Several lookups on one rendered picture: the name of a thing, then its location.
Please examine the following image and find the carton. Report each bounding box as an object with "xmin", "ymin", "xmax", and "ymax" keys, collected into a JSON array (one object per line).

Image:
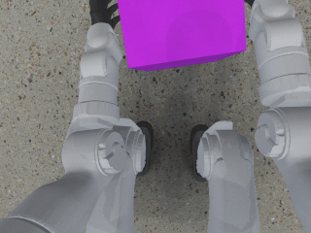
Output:
[{"xmin": 117, "ymin": 0, "xmax": 247, "ymax": 72}]

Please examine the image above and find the left robot hand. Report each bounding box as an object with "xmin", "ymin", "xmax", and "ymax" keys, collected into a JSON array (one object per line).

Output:
[{"xmin": 88, "ymin": 0, "xmax": 121, "ymax": 29}]

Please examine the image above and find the right robot upper arm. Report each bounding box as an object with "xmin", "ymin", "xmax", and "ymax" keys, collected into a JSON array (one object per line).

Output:
[{"xmin": 255, "ymin": 106, "xmax": 311, "ymax": 233}]

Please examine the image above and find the right robot shin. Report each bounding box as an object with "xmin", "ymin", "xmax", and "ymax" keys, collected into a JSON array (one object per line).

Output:
[{"xmin": 196, "ymin": 120, "xmax": 254, "ymax": 178}]

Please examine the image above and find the robot shin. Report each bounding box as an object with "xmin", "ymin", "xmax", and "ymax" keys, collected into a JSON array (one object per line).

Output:
[
  {"xmin": 196, "ymin": 120, "xmax": 254, "ymax": 178},
  {"xmin": 116, "ymin": 117, "xmax": 146, "ymax": 173}
]

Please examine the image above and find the left robot upper arm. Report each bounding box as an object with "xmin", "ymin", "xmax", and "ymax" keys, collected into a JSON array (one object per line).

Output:
[{"xmin": 0, "ymin": 127, "xmax": 127, "ymax": 233}]

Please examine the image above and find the left robot forearm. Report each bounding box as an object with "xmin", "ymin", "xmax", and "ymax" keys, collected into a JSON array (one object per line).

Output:
[{"xmin": 61, "ymin": 22, "xmax": 123, "ymax": 160}]

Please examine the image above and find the left robot shin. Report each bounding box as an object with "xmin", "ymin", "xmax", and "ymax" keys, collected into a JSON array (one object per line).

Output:
[{"xmin": 116, "ymin": 117, "xmax": 146, "ymax": 173}]

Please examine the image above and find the right robot forearm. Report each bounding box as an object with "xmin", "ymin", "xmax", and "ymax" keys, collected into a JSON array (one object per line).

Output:
[{"xmin": 248, "ymin": 0, "xmax": 311, "ymax": 109}]

